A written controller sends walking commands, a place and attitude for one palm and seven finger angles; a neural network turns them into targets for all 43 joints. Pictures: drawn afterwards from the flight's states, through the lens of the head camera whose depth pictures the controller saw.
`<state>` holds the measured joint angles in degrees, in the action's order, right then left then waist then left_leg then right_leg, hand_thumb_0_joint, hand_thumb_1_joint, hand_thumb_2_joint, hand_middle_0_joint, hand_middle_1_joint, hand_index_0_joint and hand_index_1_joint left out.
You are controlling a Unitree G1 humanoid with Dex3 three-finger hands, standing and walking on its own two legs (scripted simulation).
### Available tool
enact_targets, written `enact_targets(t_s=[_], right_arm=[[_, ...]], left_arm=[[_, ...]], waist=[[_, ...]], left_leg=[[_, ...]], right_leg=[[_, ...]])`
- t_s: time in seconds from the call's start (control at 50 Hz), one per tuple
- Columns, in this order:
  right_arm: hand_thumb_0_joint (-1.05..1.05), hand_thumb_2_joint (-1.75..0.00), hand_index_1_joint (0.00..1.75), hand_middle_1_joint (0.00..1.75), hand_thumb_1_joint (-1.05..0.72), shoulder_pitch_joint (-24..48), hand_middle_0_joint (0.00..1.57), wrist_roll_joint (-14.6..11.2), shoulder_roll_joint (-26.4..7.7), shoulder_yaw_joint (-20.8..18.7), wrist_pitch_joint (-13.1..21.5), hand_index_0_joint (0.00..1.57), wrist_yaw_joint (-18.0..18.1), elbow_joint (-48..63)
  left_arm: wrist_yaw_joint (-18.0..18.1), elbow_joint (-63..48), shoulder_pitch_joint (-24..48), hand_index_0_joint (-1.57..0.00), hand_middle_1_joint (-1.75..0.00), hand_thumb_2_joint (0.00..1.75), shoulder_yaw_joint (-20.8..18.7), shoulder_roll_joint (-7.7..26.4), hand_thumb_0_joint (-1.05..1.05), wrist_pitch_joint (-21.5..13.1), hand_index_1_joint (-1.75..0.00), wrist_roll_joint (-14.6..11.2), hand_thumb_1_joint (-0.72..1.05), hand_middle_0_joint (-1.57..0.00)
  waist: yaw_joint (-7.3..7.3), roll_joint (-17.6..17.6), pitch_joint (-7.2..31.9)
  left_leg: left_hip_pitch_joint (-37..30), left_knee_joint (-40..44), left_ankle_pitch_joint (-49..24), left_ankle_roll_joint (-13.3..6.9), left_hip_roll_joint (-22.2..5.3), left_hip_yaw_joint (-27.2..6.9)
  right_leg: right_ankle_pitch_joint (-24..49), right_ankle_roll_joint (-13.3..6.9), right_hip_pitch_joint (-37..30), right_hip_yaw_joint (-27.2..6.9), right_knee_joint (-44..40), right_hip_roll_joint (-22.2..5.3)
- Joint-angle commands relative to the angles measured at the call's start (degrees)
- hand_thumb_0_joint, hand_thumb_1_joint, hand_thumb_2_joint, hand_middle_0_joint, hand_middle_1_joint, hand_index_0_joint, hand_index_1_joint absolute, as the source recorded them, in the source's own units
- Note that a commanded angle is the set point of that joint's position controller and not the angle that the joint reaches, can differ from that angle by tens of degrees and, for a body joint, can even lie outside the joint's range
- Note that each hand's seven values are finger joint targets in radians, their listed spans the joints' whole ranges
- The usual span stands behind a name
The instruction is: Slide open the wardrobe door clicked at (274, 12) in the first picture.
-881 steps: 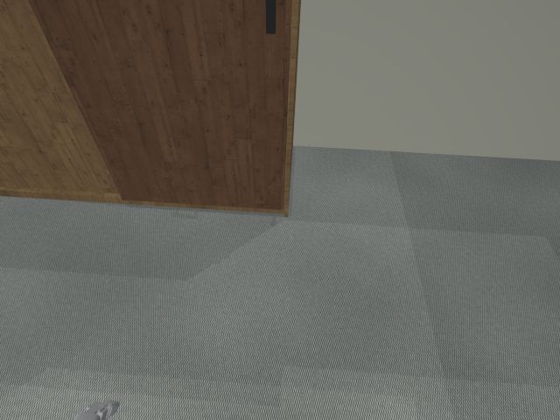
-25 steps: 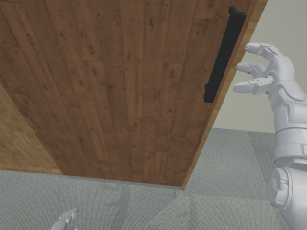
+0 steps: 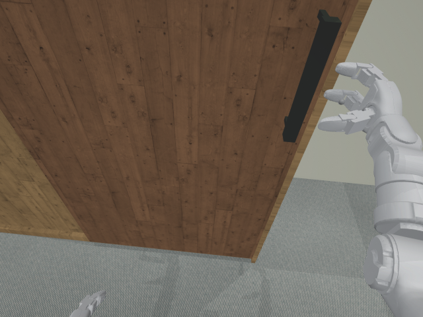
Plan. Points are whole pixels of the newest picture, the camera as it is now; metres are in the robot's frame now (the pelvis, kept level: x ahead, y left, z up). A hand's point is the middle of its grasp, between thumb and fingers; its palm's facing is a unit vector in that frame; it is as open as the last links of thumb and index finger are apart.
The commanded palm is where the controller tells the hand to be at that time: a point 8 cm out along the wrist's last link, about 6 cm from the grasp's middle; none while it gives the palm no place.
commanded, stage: move the hooked fingers beside the handle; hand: right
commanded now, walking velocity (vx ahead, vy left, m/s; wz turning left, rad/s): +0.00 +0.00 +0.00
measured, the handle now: (303, 83) +0.51 -0.12 +0.22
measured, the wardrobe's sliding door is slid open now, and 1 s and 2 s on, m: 0.00 0.00 0.00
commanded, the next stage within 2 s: feel for the door with the fingertips in 0.34 s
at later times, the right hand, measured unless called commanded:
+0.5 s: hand (346, 102) +0.44 -0.18 +0.23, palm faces +0.03 +1.00 +0.01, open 14.0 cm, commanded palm +0.42 -0.23 +0.23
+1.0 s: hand (324, 96) +0.45 -0.15 +0.23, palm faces +0.02 +1.00 +0.02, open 14.0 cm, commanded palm +0.43 -0.20 +0.23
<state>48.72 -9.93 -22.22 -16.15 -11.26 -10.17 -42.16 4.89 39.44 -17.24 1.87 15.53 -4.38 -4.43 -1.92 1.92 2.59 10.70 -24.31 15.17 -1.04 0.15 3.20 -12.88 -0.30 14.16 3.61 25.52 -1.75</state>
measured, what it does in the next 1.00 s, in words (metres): stands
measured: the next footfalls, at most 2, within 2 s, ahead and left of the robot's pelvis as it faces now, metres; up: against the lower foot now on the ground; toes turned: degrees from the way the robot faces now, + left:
none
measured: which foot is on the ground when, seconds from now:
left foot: down 0.00-1.00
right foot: down 0.00-1.00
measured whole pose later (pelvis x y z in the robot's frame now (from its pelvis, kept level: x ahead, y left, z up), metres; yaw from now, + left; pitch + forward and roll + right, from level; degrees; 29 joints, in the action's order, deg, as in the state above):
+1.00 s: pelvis +0.00 +0.00 +0.00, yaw +0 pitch +1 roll +0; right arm 52.0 -8.8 -18.5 -14.3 -10.4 -5.9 -44.5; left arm 4.6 39.5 -16.5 2.3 14.3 -4.0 -3.7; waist -2.1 1.9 2.6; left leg 10.9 -24.4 14.9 -1.2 0.3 3.2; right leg -12.5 -0.2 14.3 3.5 25.5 -1.8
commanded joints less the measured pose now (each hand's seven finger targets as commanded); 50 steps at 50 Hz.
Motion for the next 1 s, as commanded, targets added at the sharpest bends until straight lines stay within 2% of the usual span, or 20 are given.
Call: enact_targets(t_s=[0.0, 0.04, 0.06, 0.14, 0.22, 0.26, 0.3, 0.36, 0.46, 0.5, 0.58, 0.64, 0.66, 0.7, 0.76, 0.82, 0.88, 0.9, 0.96, 0.98], right_arm=[[0.00, -0.30, 1.20, 1.20, 0.50, 33.61, 0.30, 0.30, -14.56, -2.17, 4.18, 0.30, 1.10, 12.45], [0.00, -0.30, 1.20, 1.20, 0.50, 32.45, 0.30, 0.18, -14.36, -2.55, 4.69, 0.30, 1.01, 12.09], [0.00, -0.30, 1.20, 1.20, 0.50, 30.81, 0.30, 0.13, -15.51, -3.19, 5.00, 0.30, 0.88, 9.92], [0.00, -0.30, 1.20, 1.20, 0.50, 32.70, 0.30, 0.16, -14.25, -1.65, 5.13, 0.30, -0.03, 6.52], [0.00, -0.30, 1.20, 1.20, 0.50, 34.59, 0.30, 0.13, -14.24, -1.25, 6.21, 0.30, -0.48, 7.12], [0.00, -0.30, 1.20, 1.20, 0.50, 32.57, 0.30, -0.34, -14.69, -1.94, 6.94, 0.30, -0.67, 8.17], [0.00, -0.30, 1.20, 1.20, 0.50, 32.97, 0.30, -0.64, -14.84, -2.07, 6.67, 0.30, -1.23, 6.88], [0.00, -0.30, 1.20, 1.20, 0.50, 31.88, 0.30, -0.30, -16.36, -3.14, 7.10, 0.30, -1.16, 8.83], [0.00, -0.30, 1.20, 1.20, 0.50, 32.80, 0.30, -1.06, -11.81, 0.19, 6.68, 0.30, -1.27, 9.26], [0.00, -0.30, 1.20, 1.20, 0.50, 35.58, 0.30, -0.98, -11.24, 0.67, 6.39, 0.30, -0.85, 9.79], [0.00, -0.30, 1.20, 1.20, 0.50, 32.60, 0.30, -0.96, -12.39, -1.80, 6.48, 0.30, 0.68, 11.45], [0.00, -0.30, 1.20, 1.20, 0.50, 31.71, 0.30, -0.49, -9.49, 0.10, 5.62, 0.30, 1.48, 11.22], [0.00, -0.30, 1.20, 1.20, 0.50, 31.22, 0.30, -0.36, -10.16, -0.46, 5.74, 0.30, 2.06, 11.22], [0.00, -0.30, 1.20, 1.20, 0.50, 32.33, 0.30, -0.23, -9.92, -0.63, 4.98, 0.30, 2.81, 11.61], [0.00, -0.30, 1.20, 1.20, 0.50, 30.60, 0.30, 0.11, -10.94, -1.75, 4.64, 0.30, 3.87, 10.86], [0.00, -0.30, 1.20, 1.20, 0.50, 34.43, 0.30, 0.96, -9.97, -0.51, 5.27, 0.30, 4.54, 13.31], [0.00, -0.30, 1.20, 1.20, 0.50, 34.03, 0.30, 1.10, -10.35, -1.04, 5.83, 0.30, 4.76, 14.23], [0.00, -0.30, 1.20, 1.20, 0.50, 34.99, 0.30, 0.89, -7.60, 1.27, 5.47, 0.30, 4.47, 13.60], [0.00, -0.30, 1.20, 1.20, 0.50, 34.22, 0.30, 0.85, -9.69, -0.29, 4.58, 0.30, 4.29, 8.28], [0.00, -0.30, 1.20, 1.20, 0.50, 34.98, 0.30, 0.83, -8.82, 0.29, 4.41, 0.30, 4.12, 8.39]], left_arm=[[0.58, -7.43, 2.54, -0.20, -0.30, 0.90, -2.42, 7.45, 0.00, -2.13, -0.30, -0.06, 0.90, -0.20], [0.54, -7.66, 2.62, -0.20, -0.30, 0.90, -2.43, 7.20, 0.00, -2.13, -0.30, 0.04, 0.90, -0.20], [0.63, -7.45, 2.24, -0.20, -0.30, 0.90, -2.48, 7.41, 0.00, -1.83, -0.30, 0.07, 0.90, -0.20], [0.84, -7.25, 2.38, -0.20, -0.30, 0.90, -2.18, 7.36, 0.00, -1.56, -0.30, -0.23, 0.90, -0.20], [0.88, -7.44, 2.15, -0.20, -0.30, 0.90, -2.32, 7.39, 0.00, -1.73, -0.30, -0.24, 0.90, -0.20], [0.72, -7.88, 1.96, -0.20, -0.30, 0.90, -2.58, 7.51, 0.00, -1.95, -0.30, -0.13, 0.90, -0.20], [0.82, -7.42, 2.02, -0.20, -0.30, 0.90, -2.37, 7.59, 0.00, -1.88, -0.30, -0.27, 0.90, -0.20], [0.69, -7.99, 1.81, -0.20, -0.30, 0.90, -2.71, 7.73, 0.00, -2.04, -0.30, -0.22, 0.90, -0.20], [0.72, -7.57, 1.64, -0.20, -0.30, 0.90, -2.75, 7.65, 0.00, -2.59, -0.30, -0.30, 0.90, -0.20], [0.72, -6.93, 1.82, -0.20, -0.30, 0.90, -2.65, 7.62, 0.00, -2.86, -0.30, -0.26, 0.90, -0.20], [0.19, -7.00, 1.51, -0.20, -0.30, 0.90, -2.77, 7.56, 0.00, -3.26, -0.30, 0.12, 0.90, -0.20], [-0.16, -7.08, 2.08, -0.20, -0.30, 0.90, -2.61, 7.12, 0.00, -3.08, -0.30, 0.08, 0.90, -0.20], [-0.16, -7.00, 1.78, -0.20, -0.30, 0.90, -2.82, 7.33, 0.00, -2.89, -0.30, 0.18, 0.90, -0.20], [-0.14, -7.08, 2.33, -0.20, -0.30, 0.90, -2.64, 7.07, 0.00, -2.77, -0.30, 0.20, 0.90, -0.20], [-0.11, -7.17, 2.41, -0.20, -0.30, 0.90, -2.64, 7.10, 0.00, -2.21, -0.30, 0.42, 0.90, -0.20], [-0.04, -7.29, 2.70, -0.20, -0.30, 0.90, -2.41, 6.57, 0.00, -2.01, -0.30, 0.52, 0.90, -0.20], [0.02, -7.50, 3.00, -0.20, -0.30, 0.90, -2.55, 6.55, 0.00, -1.91, -0.30, 0.50, 0.90, -0.20], [0.03, -7.40, 3.18, -0.20, -0.30, 0.90, -2.37, 6.29, 0.00, -1.91, -0.30, 0.43, 0.90, -0.20], [0.30, -6.41, 1.89, -0.20, -0.30, 0.90, -2.59, 7.03, 0.00, -1.49, -0.30, 0.59, 0.90, -0.20], [0.34, -6.63, 2.25, -0.20, -0.30, 0.90, -2.51, 6.87, 0.00, -1.49, -0.30, 0.54, 0.90, -0.20]], waist=[[-0.22, 0.55, 16.64], [0.06, -0.33, 18.02], [-0.09, -3.26, 17.27], [-0.61, -1.75, 14.45], [-0.78, -0.23, 16.41], [-0.34, -2.73, 18.15], [-0.57, -1.97, 16.34], [0.21, -0.89, 17.83], [-0.94, -1.42, 15.96], [-1.32, 0.76, 15.58], [0.15, -0.25, 18.69], [0.13, 0.01, 17.14], [0.03, -2.84, 17.29], [0.19, -1.41, 16.82], [0.57, -3.76, 16.37], [0.05, -0.97, 17.71], [0.31, -1.17, 19.41], [-0.34, -0.66, 18.05], [-0.59, -4.19, 16.14], [-0.58, -2.97, 16.78]], left_leg=[[0.04, 2.39, -18.69, -0.40, 0.23, -1.70], [-0.84, 2.06, -20.76, -0.37, 0.23, -1.79], [-1.39, 2.36, -20.59, -0.15, 0.25, -1.73], [0.42, 2.68, -18.90, -0.11, 0.03, -1.92], [-0.06, 2.47, -19.51, -0.22, -0.08, -2.15], [-1.57, 2.24, -20.91, -0.16, 0.04, -1.89], [-0.97, 2.38, -21.07, -0.04, -0.05, -2.17], [-1.89, 2.12, -20.64, -0.25, -0.03, -1.89], [0.67, 2.67, -18.10, -0.20, 0.40, -1.47], [1.98, 2.74, -17.03, -0.29, 0.42, -1.68], [-0.33, 1.97, -19.10, -0.48, 0.48, -1.50], [0.23, 1.93, -19.09, -0.43, 0.47, -1.47], [-0.36, 2.10, -18.85, -0.30, 0.55, -1.11], [0.09, 2.20, -18.53, -0.25, 0.46, -1.57], [-1.08, 2.41, -18.59, -0.11, 0.43, -1.44], [-1.30, 1.97, -20.14, -0.26, 0.32, -1.71], [-2.16, 1.84, -21.25, -0.32, 0.36, -1.88], [-1.02, 1.96, -20.86, -0.27, 0.39, -1.72], [-0.77, 2.62, -19.59, -0.15, 0.44, -1.48], [-0.52, 2.46, -19.99, -0.10, 0.28, -1.78]], right_leg=[[14.16, -2.54, -11.36, -3.34, -1.01, 1.18], [15.71, -2.57, -12.07, -3.23, -0.55, 1.21], [15.33, -2.81, -11.06, -3.08, -0.54, 1.04], [12.48, -2.64, -9.64, -3.06, -1.04, 1.20], [13.22, -2.65, -10.62, -3.09, -0.66, 1.28], [14.82, -2.89, -10.97, -3.14, -0.40, 1.18], [13.73, -2.89, -9.88, -2.86, -0.54, 1.38], [14.52, -2.84, -10.17, -2.92, -0.46, 1.35], [13.09, -2.83, -10.75, -3.26, -0.52, 1.18], [12.25, -2.65, -11.27, -3.53, -0.65, 1.14], [14.99, -2.55, -11.59, -3.73, -0.45, 1.11], [14.66, -2.50, -11.01, -3.36, -0.62, 1.15], [14.87, -2.64, -10.80, -3.39, -0.57, 0.94], [13.96, -2.62, -10.50, -3.28, -0.83, 1.01], [13.82, -2.72, -9.40, -2.96, -1.00, 0.93], [15.14, -2.58, -10.73, -2.94, -0.98, 1.03], [16.59, -2.63, -11.90, -2.90, -0.77, 0.94], [16.05, -2.53, -11.89, -2.93, -0.74, 0.96], [14.47, -2.72, -10.17, -3.13, -0.90, 0.97], [14.45, -2.78, -10.42, -2.90, -0.89, 1.12]])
